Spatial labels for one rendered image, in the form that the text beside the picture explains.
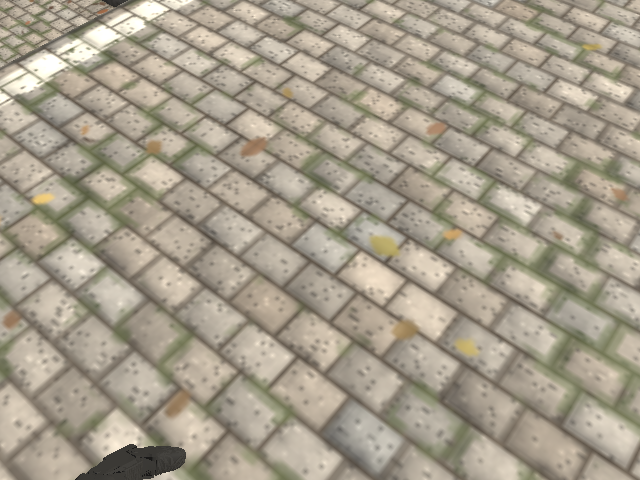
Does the left robot hand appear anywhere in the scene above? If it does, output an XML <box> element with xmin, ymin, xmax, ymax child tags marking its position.
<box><xmin>75</xmin><ymin>444</ymin><xmax>186</xmax><ymax>480</ymax></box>

